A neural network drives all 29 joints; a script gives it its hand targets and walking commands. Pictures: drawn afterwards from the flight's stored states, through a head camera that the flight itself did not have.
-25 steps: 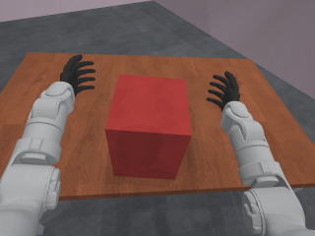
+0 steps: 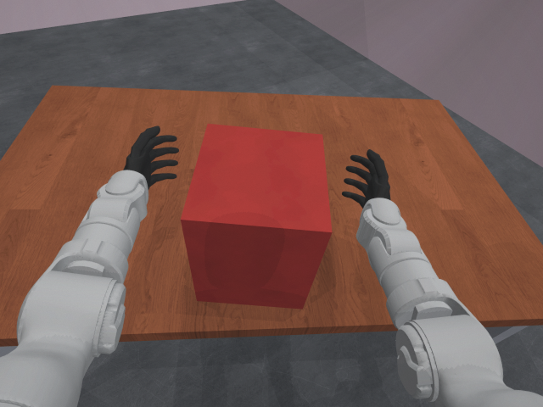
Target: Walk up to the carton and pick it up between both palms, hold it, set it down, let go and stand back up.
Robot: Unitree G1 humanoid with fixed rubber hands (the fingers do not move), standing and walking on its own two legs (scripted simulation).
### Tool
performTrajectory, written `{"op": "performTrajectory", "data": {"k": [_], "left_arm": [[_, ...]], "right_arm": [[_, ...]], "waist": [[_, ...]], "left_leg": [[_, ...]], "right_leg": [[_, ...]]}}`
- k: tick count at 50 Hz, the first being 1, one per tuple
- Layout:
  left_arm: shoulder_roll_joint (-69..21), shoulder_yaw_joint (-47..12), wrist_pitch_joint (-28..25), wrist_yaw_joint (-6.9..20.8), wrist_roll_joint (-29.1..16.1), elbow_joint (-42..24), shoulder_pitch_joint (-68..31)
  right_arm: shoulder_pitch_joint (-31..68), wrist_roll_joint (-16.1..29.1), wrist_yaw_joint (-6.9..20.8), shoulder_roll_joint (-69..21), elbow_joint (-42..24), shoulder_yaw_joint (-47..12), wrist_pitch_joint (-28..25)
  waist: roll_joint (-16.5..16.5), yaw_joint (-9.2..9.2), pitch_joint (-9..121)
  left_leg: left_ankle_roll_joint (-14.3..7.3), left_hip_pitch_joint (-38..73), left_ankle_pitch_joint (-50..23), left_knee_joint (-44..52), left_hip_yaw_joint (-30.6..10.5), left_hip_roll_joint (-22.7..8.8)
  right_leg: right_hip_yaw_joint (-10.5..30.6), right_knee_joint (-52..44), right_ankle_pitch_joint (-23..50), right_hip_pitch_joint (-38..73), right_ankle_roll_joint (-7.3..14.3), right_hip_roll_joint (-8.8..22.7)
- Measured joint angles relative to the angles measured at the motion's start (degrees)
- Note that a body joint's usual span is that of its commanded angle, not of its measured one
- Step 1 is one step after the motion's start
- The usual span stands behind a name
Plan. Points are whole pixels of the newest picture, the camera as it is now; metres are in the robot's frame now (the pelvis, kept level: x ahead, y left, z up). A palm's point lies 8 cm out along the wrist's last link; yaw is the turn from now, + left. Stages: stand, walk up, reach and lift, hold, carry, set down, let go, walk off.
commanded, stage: reach and lift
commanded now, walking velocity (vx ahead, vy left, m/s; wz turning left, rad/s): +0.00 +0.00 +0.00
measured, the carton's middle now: (257, 220) +0.43 +0.01 +0.00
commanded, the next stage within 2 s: none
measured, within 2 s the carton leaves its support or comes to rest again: neither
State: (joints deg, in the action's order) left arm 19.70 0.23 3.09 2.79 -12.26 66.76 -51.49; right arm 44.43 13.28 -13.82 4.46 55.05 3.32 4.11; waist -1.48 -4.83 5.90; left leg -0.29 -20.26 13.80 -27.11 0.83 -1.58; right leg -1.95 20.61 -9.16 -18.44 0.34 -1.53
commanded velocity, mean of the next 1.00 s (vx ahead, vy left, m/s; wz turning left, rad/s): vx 0.00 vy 0.00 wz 0.00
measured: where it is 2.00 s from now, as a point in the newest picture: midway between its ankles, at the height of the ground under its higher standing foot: outside the picture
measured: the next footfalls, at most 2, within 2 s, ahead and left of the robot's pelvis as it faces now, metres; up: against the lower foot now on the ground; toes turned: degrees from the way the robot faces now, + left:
none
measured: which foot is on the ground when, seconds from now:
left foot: down 0.00-1.00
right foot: down 0.00-1.00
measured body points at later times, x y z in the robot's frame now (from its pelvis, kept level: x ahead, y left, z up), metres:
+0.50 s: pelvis -0.02 +0.00 -0.03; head +0.03 +0.03 +0.42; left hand +0.44 +0.19 +0.04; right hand +0.40 -0.17 +0.04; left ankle -0.01 +0.11 -0.74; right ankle +0.01 -0.12 -0.74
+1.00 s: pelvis -0.02 +0.00 -0.02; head +0.05 +0.04 +0.42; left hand +0.45 +0.16 +0.03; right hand +0.41 -0.14 +0.04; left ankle -0.01 +0.11 -0.74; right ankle +0.01 -0.12 -0.74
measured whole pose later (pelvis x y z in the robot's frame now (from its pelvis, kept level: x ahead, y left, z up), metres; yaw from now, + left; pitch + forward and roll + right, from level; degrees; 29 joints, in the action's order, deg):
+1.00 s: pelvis -0.02 +0.00 -0.02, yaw +1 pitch +18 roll -2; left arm 12.3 9.3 -16.5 -0.2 -0.9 81.2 -55.2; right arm 50.3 -1.8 -13.1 -3.4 71.8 17.8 -16.0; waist -1.8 -6.3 11.4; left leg -0.2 -39.5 15.3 -36.6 -0.8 -1.3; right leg -3.5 30.8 -11.6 -37.4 0.3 -1.0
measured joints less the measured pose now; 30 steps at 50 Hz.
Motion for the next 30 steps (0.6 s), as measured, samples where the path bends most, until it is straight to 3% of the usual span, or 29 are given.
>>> {"op": "performTrajectory", "data": {"k": [10,15,21,30], "left_arm": [[-1.28,-2.44,-12.93,-0.47,-2.06,13.62,-1.93],[-1.58,-5.19,-16.85,-1.23,-3.82,18.43,-3.56],[-1.69,-6.82,-19.65,-1.31,-4.79,20.79,-5.2],[-1.64,-7.82,-20.84,-1.11,-5.38,22.53,-7.81]], "right_arm": [[2.74,-2.79,1.23,-1.59,10.73,2.0,-8.98],[5.46,-2.54,2.5,-1.33,17.5,2.92,-12.27],[6.76,-1.39,3.47,-0.28,20.17,1.49,-15.78],[7.97,-1.34,3.13,0.02,20.74,1.38,-16.41]], "waist": [[-0.1,-0.96,4.3],[0.44,-1.79,6.45],[1.31,-1.74,7.44],[1.37,-1.78,9.0]], "left_leg": [[-0.02,-10.45,1.14,-6.02,-0.68,0.24],[0.02,-16.19,2.18,-9.97,-1.44,0.5],[0.03,-20.48,2.88,-12.9,-1.98,0.4],[-0.07,-23.51,2.78,-13.7,-2.03,0.6]], "right_leg": [[-0.72,7.27,-2.03,-10.79,0.01,0.39],[-1.48,11.27,-3.38,-16.25,0.09,0.73],[-2.01,13.5,-3.88,-20.06,0.1,0.65],[-2.07,14.83,-4.11,-23.29,0.13,0.89]]}}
